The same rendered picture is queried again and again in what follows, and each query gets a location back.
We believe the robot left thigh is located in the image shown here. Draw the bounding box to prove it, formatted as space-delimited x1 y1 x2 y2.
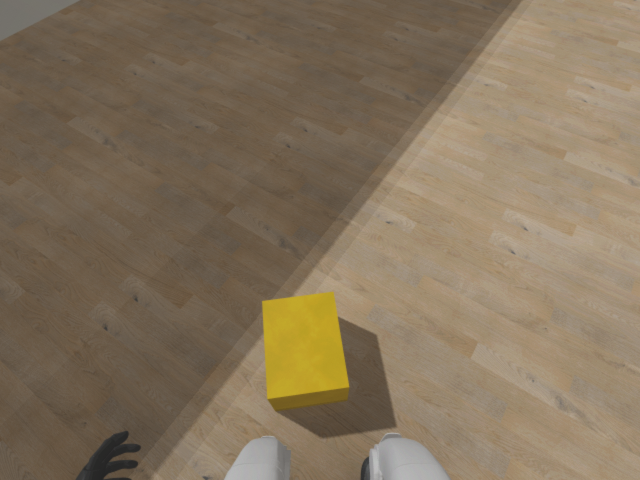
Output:
224 438 291 480

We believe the carton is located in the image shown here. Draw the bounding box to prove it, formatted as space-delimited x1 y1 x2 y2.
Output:
262 292 349 411

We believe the right robot shin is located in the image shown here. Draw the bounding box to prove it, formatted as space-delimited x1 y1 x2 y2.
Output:
378 433 402 445

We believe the robot left hand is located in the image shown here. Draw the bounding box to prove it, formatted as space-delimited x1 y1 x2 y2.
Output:
76 431 141 480

